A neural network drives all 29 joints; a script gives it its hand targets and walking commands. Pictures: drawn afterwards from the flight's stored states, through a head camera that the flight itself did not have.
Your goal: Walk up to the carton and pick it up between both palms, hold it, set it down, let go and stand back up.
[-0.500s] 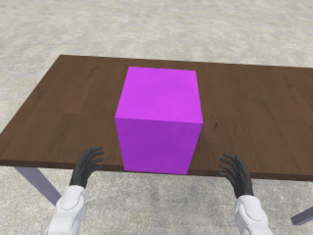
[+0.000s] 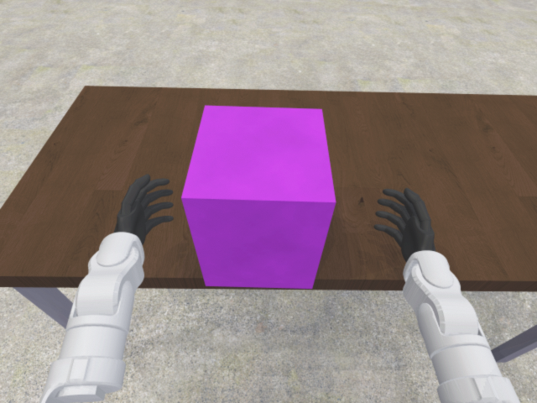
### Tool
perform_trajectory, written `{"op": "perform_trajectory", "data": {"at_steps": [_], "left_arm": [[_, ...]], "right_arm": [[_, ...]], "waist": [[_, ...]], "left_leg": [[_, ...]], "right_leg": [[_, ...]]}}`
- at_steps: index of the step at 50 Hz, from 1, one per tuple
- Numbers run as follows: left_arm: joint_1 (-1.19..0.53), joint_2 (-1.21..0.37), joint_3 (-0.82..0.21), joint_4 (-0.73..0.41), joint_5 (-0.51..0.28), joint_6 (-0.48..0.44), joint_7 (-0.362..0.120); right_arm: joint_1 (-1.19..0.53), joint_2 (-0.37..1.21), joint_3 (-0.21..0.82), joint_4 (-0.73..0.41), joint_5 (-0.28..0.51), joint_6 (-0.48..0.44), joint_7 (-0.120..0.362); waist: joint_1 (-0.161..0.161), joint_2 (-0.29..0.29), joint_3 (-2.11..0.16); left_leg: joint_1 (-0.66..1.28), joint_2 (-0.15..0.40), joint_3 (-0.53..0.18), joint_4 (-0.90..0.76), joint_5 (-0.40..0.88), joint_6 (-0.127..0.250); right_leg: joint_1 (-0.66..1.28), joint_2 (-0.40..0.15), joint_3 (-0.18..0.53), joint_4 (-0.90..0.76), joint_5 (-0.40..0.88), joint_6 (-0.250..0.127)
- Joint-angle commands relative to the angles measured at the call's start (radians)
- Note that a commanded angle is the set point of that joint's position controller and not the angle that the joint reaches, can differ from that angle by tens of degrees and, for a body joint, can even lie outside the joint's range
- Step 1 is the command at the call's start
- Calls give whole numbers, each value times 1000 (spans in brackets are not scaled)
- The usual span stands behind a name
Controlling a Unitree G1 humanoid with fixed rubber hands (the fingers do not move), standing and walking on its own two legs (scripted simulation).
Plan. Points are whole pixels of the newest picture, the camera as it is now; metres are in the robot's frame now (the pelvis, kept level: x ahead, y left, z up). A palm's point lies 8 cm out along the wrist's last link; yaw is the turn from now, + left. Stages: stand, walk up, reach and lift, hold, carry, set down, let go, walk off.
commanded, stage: reach and lift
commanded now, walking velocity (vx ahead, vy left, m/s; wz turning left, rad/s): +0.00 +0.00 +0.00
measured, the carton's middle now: (261, 201) +0.44 +0.05 +0.03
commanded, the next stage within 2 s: none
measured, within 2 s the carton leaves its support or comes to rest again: neither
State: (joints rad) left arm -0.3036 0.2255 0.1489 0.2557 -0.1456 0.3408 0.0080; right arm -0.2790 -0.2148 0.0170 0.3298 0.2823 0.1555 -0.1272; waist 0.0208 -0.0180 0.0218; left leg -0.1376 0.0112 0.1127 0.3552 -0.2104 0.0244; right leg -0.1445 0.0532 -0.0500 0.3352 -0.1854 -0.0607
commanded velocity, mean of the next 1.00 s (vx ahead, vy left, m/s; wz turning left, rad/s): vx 0.00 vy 0.00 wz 0.00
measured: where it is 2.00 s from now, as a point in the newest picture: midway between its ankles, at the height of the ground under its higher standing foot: outside the picture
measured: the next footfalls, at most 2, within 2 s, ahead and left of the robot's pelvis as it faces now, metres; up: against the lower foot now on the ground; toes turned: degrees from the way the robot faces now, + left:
none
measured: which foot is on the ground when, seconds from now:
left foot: down 0.00-1.00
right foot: down 0.00-1.00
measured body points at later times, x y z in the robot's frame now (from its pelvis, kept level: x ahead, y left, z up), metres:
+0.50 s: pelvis +0.00 +0.00 +0.00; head +0.03 +0.01 +0.45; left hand +0.41 +0.23 +0.13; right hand +0.41 -0.19 +0.12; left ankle -0.01 +0.10 -0.75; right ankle +0.00 -0.08 -0.75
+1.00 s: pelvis +0.00 +0.00 +0.00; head +0.03 +0.01 +0.45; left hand +0.46 +0.22 +0.17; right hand +0.47 -0.18 +0.17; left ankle -0.01 +0.10 -0.75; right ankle +0.00 -0.08 -0.75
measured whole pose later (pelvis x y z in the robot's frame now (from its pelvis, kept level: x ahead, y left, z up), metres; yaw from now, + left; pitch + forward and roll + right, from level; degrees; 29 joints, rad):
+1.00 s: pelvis +0.00 +0.00 +0.00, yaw +1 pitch +9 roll -1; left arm -1.02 0.34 0.10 0.91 -0.19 0.35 0.04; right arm -1.01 -0.31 0.01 0.94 0.36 0.27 -0.12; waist -0.01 -0.01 -0.12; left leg -0.37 0.02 0.08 0.42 -0.21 0.02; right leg -0.35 0.05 -0.08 0.36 -0.17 -0.06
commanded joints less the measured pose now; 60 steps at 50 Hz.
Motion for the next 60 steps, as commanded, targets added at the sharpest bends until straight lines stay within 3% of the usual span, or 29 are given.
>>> {"op": "perform_trajectory", "data": {"at_steps": [1,5,9,10,12,18,19,25,27,33,38,43,48,51,56,60], "left_arm": [[-415,156,63,-159,1,-35,-1],[-491,169,53,-171,-1,-34,6],[-559,192,62,-134,-22,-7,0],[-561,206,76,-135,-14,-3,1],[-583,207,75,-146,-8,11,3],[-665,223,81,-85,-6,50,5],[-685,222,79,-77,-13,57,2],[-769,237,72,19,1,72,-1],[-823,262,76,45,-5,51,4],[-987,268,13,164,-43,-15,26],[-1098,277,-23,243,-65,-24,52],[-1165,294,-16,375,-56,-6,44],[-1199,302,-19,522,-46,-43,32],[-1243,297,-45,542,-53,-98,31],[-1287,286,-99,709,-72,-168,26],[-1305,277,-128,776,-84,-262,29]], "right_arm": [[-393,-124,-49,-161,1,-20,-6],[-485,-136,-62,-158,13,-17,-10],[-536,-148,-54,-129,27,11,-17],[-557,-153,-52,-130,33,15,-21],[-584,-164,-59,-123,47,21,-25],[-684,-181,-53,-42,61,49,-17],[-701,-182,-52,-35,70,56,-17],[-776,-202,-67,54,63,78,-16],[-835,-202,-68,73,61,76,-10],[-998,-227,-92,126,38,56,2],[-1084,-248,-104,225,48,64,10],[-1168,-256,-61,363,78,81,5],[-1221,-243,-43,469,72,75,4],[-1236,-232,-45,495,70,54,-1],[-1262,-214,-63,592,40,30,-3],[-1251,-208,-97,595,0,-28,-7]], "waist": [[0,10,-362],[-12,47,-469],[-29,22,-495],[-12,36,-506],[-12,54,-553],[-21,43,-550],[-37,44,-554],[-43,41,-544],[-27,32,-588],[-31,36,-708],[-37,96,-807],[-25,50,-786],[-24,7,-763],[-36,29,-784],[-49,61,-734],[-60,74,-805]], "left_leg": [[85,17,-79,-7,280,8],[111,14,-79,17,322,-7],[94,10,-87,29,349,-2],[90,2,-91,32,374,-4],[88,1,-87,37,384,-9],[124,-2,-100,59,442,-24],[128,0,-106,61,441,-25],[121,5,-111,50,392,-29],[99,4,-113,41,355,-16],[92,15,-124,68,399,-22],[132,16,-129,116,472,-42],[71,8,-133,116,513,-37],[-10,7,-125,82,444,-30],[-12,4,-120,87,456,-37],[-24,13,-124,90,371,-47],[4,18,-133,116,404,-51]], "right_leg": [[102,-56,95,-15,251,58],[110,-55,97,2,306,57],[140,-62,103,16,382,73],[148,-62,99,25,428,71],[151,-57,94,35,452,68],[114,-46,74,31,481,69],[112,-45,77,30,488,66],[84,-43,61,24,449,75],[71,-46,63,24,413,68],[43,-33,46,40,417,64],[-7,-34,46,43,450,44],[57,-36,49,72,592,67],[95,-37,49,75,573,82],[84,-40,48,67,587,80],[-16,-47,33,45,419,64],[-91,-40,23,53,388,60]]}}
